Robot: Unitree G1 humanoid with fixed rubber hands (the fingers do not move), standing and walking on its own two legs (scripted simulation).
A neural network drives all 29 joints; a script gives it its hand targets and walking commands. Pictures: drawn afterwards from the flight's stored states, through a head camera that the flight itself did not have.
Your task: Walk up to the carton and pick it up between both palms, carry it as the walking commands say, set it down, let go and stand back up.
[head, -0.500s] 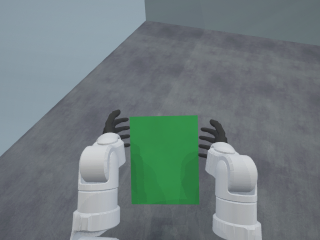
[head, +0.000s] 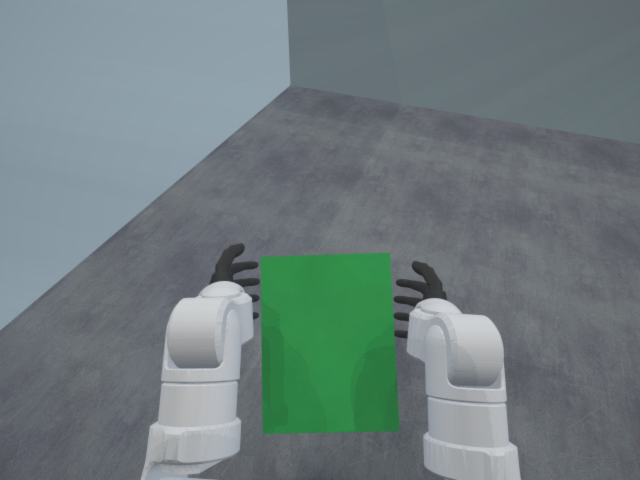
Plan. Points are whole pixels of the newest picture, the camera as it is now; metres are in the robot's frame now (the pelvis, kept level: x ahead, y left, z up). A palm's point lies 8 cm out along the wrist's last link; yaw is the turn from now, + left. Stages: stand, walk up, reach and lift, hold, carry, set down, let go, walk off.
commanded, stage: carry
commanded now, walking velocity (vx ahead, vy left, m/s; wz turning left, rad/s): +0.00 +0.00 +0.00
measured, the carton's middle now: (328, 331) +0.35 +0.00 +0.00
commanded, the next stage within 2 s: none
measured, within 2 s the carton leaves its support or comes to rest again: neither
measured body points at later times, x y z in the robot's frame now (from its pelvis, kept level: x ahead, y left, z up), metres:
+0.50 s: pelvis +0.03 +0.00 +0.00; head +0.04 +0.00 +0.45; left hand +0.36 +0.12 +0.11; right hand +0.35 -0.12 +0.10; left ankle +0.07 +0.08 -0.72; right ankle +0.12 -0.12 -0.72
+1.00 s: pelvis +0.04 -0.07 -0.01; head +0.08 -0.06 +0.44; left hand +0.39 +0.04 +0.08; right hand +0.37 -0.21 +0.08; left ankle +0.05 +0.05 -0.72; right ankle +0.12 -0.12 -0.72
